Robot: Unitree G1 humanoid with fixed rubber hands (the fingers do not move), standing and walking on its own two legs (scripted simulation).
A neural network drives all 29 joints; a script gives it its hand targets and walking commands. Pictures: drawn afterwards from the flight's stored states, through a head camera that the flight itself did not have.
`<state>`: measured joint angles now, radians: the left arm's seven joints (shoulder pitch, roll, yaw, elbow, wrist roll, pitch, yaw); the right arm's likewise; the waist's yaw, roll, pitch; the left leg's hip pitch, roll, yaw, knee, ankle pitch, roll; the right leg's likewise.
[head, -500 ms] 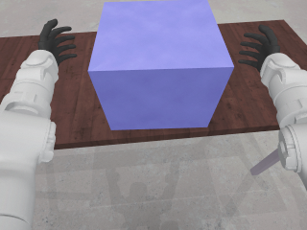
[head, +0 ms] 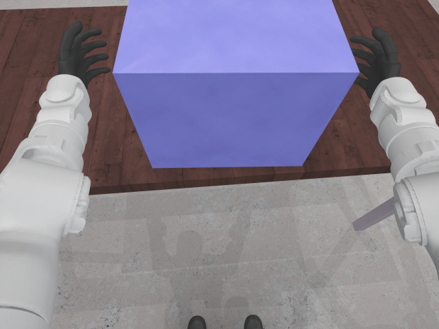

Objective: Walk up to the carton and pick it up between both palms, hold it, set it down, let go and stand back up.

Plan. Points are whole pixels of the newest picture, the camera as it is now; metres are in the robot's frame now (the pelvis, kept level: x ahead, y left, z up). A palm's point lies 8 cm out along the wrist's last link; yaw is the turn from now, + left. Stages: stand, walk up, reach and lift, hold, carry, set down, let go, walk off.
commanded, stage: reach and lift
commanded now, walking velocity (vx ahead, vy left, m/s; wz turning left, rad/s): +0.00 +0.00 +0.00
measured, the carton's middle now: (227, 67) +0.57 +0.03 +0.09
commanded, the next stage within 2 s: none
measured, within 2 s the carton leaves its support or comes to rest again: neither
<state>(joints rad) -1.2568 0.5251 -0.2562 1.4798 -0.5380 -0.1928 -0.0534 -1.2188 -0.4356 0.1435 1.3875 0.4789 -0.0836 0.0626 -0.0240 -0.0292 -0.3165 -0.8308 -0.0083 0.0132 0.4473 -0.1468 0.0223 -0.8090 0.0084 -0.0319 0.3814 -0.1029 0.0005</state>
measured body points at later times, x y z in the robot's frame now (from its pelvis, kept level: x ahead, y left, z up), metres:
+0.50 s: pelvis +0.00 +0.00 +0.01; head +0.11 +0.02 +0.44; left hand +0.51 +0.23 +0.14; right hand +0.52 -0.18 +0.15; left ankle +0.00 +0.10 -0.73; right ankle +0.01 -0.12 -0.73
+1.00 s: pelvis +0.00 +0.00 +0.01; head +0.10 +0.02 +0.45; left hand +0.51 +0.23 +0.15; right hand +0.52 -0.18 +0.15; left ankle +0.00 +0.10 -0.73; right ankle +0.01 -0.12 -0.73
